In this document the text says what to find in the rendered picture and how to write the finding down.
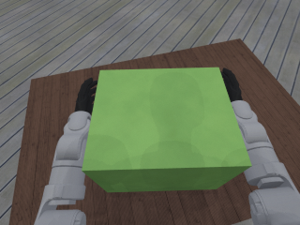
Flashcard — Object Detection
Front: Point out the robot left upper arm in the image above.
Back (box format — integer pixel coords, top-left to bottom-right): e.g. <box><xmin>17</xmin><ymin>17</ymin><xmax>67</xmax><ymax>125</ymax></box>
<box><xmin>36</xmin><ymin>209</ymin><xmax>86</xmax><ymax>225</ymax></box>

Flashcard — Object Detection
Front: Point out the right robot forearm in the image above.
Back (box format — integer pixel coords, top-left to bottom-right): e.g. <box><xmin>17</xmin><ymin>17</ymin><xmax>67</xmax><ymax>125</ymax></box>
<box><xmin>231</xmin><ymin>100</ymin><xmax>300</xmax><ymax>198</ymax></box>

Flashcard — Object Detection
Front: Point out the carton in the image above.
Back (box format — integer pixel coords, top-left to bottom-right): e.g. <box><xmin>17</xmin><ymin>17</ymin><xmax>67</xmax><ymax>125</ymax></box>
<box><xmin>82</xmin><ymin>67</ymin><xmax>252</xmax><ymax>193</ymax></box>

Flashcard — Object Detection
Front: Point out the robot right hand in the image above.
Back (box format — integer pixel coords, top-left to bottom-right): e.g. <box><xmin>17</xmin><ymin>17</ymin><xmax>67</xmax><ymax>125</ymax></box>
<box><xmin>220</xmin><ymin>67</ymin><xmax>243</xmax><ymax>102</ymax></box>

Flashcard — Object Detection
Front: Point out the robot left hand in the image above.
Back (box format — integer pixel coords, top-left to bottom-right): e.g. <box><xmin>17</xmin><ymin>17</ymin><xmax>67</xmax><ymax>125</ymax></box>
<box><xmin>74</xmin><ymin>77</ymin><xmax>98</xmax><ymax>115</ymax></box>

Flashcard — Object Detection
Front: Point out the robot right upper arm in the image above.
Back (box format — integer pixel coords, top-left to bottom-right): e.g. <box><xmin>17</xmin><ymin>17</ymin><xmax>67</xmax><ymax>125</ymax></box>
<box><xmin>248</xmin><ymin>187</ymin><xmax>300</xmax><ymax>225</ymax></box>

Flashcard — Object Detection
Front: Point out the table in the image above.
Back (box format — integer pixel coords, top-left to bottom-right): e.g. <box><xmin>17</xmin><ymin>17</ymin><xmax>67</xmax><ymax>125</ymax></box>
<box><xmin>8</xmin><ymin>38</ymin><xmax>300</xmax><ymax>225</ymax></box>

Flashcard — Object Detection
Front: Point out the left robot forearm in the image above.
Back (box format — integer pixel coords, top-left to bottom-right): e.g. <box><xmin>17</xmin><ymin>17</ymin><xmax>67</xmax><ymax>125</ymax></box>
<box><xmin>34</xmin><ymin>111</ymin><xmax>92</xmax><ymax>225</ymax></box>

